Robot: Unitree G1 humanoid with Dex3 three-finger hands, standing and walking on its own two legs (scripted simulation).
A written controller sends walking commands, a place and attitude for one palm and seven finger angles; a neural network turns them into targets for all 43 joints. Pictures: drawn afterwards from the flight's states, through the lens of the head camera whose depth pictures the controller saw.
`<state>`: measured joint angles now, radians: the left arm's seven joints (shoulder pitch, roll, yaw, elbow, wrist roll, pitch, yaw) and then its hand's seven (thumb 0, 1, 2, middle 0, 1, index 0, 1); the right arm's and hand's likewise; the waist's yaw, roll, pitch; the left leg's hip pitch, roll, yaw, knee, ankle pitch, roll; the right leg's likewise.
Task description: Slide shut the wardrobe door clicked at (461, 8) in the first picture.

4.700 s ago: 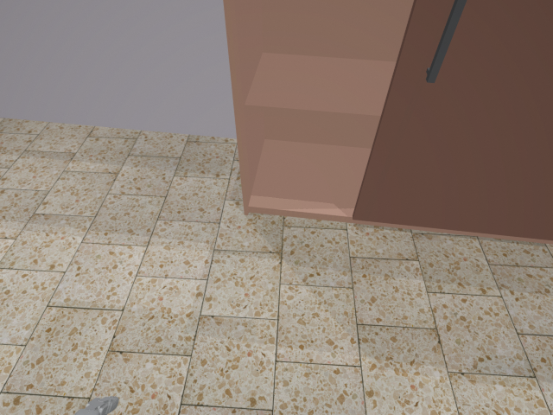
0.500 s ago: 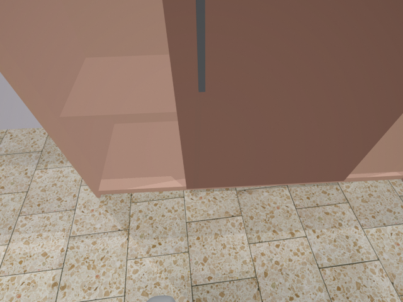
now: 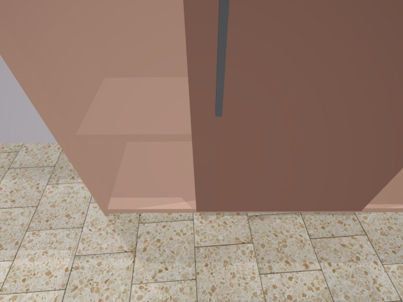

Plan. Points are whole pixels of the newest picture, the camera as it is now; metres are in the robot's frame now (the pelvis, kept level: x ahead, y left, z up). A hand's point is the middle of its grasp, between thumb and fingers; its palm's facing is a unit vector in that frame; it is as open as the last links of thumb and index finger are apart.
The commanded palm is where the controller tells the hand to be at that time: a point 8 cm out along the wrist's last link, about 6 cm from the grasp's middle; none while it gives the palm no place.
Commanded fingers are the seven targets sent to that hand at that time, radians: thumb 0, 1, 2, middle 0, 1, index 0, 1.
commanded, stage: take the last steps up to it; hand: right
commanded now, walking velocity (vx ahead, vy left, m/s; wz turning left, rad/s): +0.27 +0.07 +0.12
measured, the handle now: (220, 62) +0.66 -0.02 +0.15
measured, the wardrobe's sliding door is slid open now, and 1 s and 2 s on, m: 0.49 0.49 0.49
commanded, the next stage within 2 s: come to a stop and stand still in 0.36 s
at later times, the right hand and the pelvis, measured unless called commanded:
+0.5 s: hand (264, 264) +0.26 -0.14 -0.18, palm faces -0.10 +0.98 -0.20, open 7.3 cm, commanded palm none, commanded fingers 0.00 -0.90 -0.90 0.20 0.30 0.20 0.30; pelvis +0.15 +0.03 -0.01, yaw +4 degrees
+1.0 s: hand (286, 282) +0.22 -0.19 -0.18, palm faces +0.06 +0.97 -0.22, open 7.3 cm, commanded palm none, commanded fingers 0.00 -0.90 -0.90 0.20 0.30 0.20 0.30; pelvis +0.15 +0.01 -0.01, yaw +1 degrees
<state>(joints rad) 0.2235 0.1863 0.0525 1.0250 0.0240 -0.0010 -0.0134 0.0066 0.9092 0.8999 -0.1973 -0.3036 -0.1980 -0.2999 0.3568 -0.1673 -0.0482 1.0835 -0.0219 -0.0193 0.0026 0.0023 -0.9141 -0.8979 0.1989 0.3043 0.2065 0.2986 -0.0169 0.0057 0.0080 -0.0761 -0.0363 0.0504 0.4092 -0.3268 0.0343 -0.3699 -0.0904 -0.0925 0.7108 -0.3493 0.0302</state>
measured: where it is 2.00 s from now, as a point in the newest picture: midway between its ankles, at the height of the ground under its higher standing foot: outside the picture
